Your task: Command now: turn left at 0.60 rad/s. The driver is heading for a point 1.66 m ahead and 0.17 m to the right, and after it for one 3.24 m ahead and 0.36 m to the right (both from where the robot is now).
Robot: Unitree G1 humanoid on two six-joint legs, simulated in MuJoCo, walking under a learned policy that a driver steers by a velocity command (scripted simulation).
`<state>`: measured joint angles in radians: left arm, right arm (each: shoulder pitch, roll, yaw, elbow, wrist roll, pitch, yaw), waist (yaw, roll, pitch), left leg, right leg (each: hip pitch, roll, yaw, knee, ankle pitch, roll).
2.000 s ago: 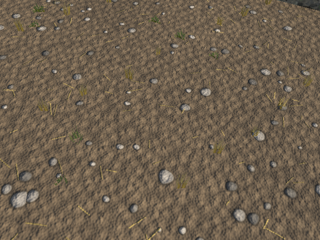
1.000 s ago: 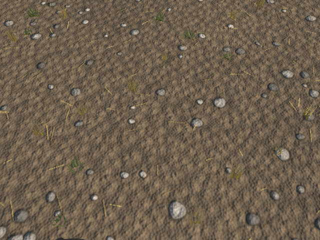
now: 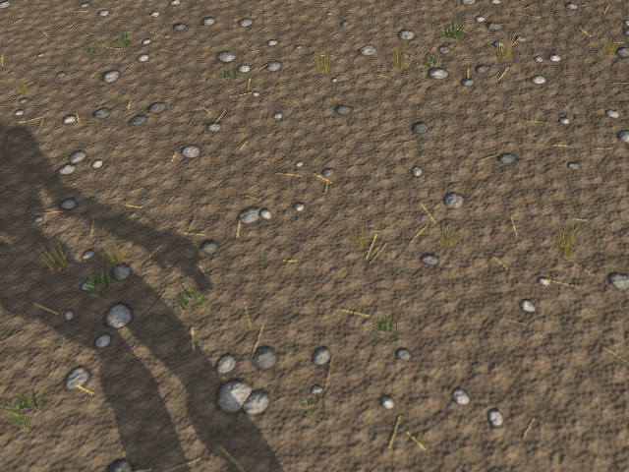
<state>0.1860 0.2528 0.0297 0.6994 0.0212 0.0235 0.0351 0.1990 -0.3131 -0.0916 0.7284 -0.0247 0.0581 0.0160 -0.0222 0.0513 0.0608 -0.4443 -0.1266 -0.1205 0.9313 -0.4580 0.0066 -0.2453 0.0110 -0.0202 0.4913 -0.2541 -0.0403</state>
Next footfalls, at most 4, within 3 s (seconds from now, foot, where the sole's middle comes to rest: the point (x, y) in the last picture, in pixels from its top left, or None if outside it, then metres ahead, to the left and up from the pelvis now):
0.34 left None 0.01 0.12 -0.78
0.80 right None -0.02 -0.08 -0.78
1.32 left None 0.26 0.06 -0.78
1.80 right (459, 463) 0.46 -0.22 -0.78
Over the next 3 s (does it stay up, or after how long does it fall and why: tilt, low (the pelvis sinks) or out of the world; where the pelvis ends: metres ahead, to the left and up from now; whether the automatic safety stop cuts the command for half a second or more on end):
stays up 0.88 -0.08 -0.01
